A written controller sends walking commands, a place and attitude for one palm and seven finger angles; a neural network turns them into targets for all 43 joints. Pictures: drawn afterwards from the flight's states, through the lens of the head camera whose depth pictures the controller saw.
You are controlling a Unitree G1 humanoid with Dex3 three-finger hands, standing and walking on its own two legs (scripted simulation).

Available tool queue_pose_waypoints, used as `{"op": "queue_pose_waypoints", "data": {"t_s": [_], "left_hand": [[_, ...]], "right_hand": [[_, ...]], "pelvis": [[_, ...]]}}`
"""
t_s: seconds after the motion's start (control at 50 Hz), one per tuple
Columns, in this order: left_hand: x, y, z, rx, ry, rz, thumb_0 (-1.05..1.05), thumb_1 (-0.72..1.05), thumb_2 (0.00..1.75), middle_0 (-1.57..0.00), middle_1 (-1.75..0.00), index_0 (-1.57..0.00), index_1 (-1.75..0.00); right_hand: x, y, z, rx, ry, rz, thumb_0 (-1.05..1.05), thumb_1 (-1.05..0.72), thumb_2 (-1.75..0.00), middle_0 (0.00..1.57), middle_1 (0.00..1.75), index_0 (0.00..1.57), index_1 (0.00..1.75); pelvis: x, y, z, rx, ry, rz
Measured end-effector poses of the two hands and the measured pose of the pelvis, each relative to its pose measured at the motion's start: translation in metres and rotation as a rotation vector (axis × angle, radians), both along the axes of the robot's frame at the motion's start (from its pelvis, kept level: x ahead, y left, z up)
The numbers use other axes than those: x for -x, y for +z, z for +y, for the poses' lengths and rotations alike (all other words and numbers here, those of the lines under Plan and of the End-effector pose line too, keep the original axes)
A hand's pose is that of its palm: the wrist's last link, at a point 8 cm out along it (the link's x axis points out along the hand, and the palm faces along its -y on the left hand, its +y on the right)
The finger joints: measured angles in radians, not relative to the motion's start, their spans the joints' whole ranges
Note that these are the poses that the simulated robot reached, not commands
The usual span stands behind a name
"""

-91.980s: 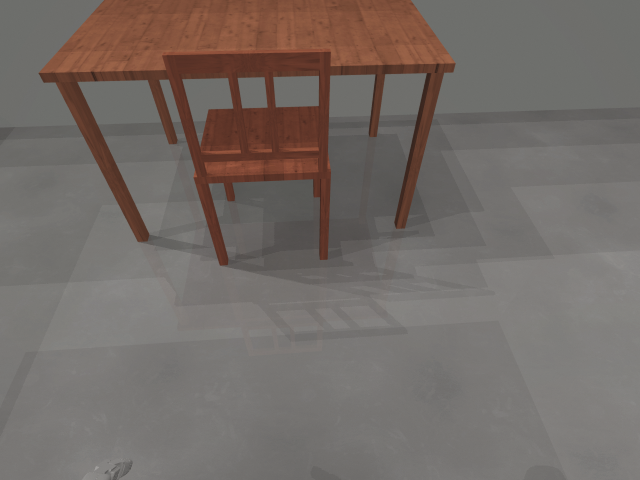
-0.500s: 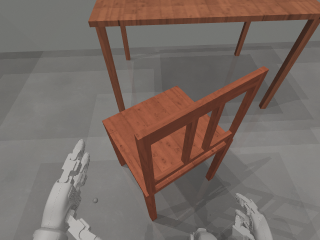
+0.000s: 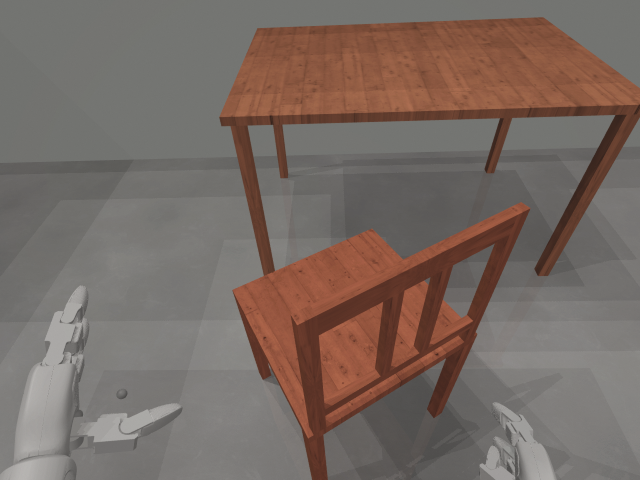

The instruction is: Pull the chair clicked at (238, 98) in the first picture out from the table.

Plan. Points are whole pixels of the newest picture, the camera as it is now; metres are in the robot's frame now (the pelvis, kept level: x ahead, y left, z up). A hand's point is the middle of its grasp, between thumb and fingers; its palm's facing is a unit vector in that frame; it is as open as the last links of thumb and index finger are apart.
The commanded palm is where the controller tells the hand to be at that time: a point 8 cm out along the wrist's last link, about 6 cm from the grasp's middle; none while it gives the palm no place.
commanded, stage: draw the hand back to the body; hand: left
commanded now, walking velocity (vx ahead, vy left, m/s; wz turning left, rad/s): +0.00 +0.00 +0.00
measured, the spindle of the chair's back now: (387, 335) +0.39 -0.07 -0.10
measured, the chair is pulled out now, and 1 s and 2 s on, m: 0.53 0.53 0.53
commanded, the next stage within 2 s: step back with the hand held close in 0.74 s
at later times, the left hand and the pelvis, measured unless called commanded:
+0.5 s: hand (30, 330) +0.20 +0.29 +0.18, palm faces +0.50 -0.77 -0.39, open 8.0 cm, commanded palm +0.15 +0.32 +0.18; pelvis +0.00 +0.02 +0.01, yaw -2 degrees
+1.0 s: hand (42, 328) +0.20 +0.28 +0.18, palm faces +0.44 -0.79 -0.43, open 7.4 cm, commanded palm +0.15 +0.31 +0.19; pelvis -0.01 +0.02 +0.01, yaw -3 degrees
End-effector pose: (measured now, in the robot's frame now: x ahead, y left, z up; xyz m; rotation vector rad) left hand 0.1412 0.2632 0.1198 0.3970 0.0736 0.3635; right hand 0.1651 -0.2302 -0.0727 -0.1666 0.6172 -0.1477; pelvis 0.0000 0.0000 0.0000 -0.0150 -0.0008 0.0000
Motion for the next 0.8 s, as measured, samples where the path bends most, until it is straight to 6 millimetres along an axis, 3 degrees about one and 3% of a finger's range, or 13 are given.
{"op": "queue_pose_waypoints", "data": {"t_s": [0.08,0.18,0.28,0.42,0.48,0.64,0.8], "left_hand": [[-0.005,0.023,0.012,-0.037,0.027,-0.087,0.00,0.08,0.51,-0.10,-0.13,-0.10,-0.13],[-0.010,0.035,0.023,-0.050,0.032,-0.130,0.00,0.26,0.59,-0.12,-0.17,-0.12,-0.17],[-0.010,0.047,0.034,-0.077,0.037,-0.160,0.01,0.44,0.68,-0.15,-0.21,-0.15,-0.20],[-0.008,0.080,0.054,-0.151,0.069,-0.274,0.01,0.69,0.80,-0.19,-0.26,-0.18,-0.26],[-0.011,0.079,0.058,-0.140,0.080,-0.278,0.01,0.77,0.84,-0.20,-0.28,-0.19,-0.27],[-0.016,0.053,0.052,-0.081,0.042,-0.182,0.02,0.87,0.89,-0.21,-0.30,-0.21,-0.29],[-0.012,0.074,0.054,-0.124,0.042,-0.265,0.02,0.88,0.90,-0.22,-0.30,-0.21,-0.30]], "right_hand": [[-0.007,0.006,0.009,-0.014,0.025,-0.022,0.01,-0.91,-0.90,0.20,0.30,0.20,0.30],[-0.010,0.011,0.019,-0.034,0.041,-0.030,0.01,-0.91,-0.90,0.20,0.30,0.20,0.30],[-0.007,0.012,0.022,-0.029,0.052,-0.016,0.01,-0.91,-0.90,0.20,0.30,0.20,0.30],[0.001,0.009,0.021,-0.020,0.046,0.009,0.01,-0.91,-0.90,0.20,0.30,0.20,0.30],[0.004,0.007,0.020,-0.023,0.037,0.023,0.01,-0.91,-0.90,0.20,0.30,0.20,0.30],[0.014,0.005,0.017,-0.007,0.023,0.057,0.01,-0.91,-0.90,0.20,0.30,0.20,0.30],[0.009,0.009,0.020,-0.007,0.024,0.027,0.01,-0.91,-0.90,0.20,0.30,0.20,0.30]], "pelvis": [[0.000,0.005,0.003,0.001,-0.007,-0.032],[0.001,0.009,0.007,0.001,-0.020,-0.051],[0.001,0.011,0.010,0.004,-0.027,-0.062],[0.000,0.012,0.015,0.008,-0.030,-0.076],[0.002,0.013,0.017,0.007,-0.033,-0.076],[0.003,0.013,0.020,0.006,-0.038,-0.067],[0.000,0.013,0.021,0.011,-0.036,-0.079]]}}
